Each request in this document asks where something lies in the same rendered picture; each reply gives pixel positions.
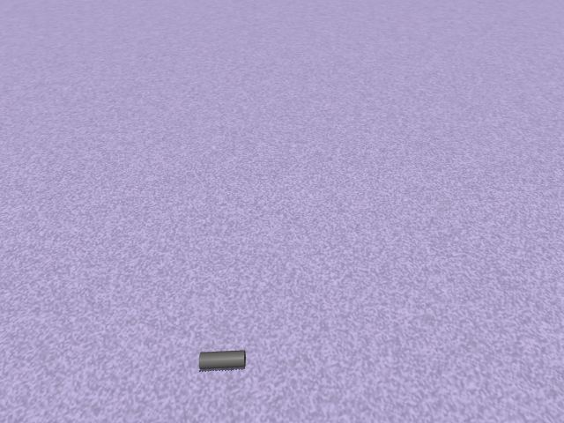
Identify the can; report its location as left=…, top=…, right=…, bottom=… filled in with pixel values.
left=199, top=350, right=246, bottom=369

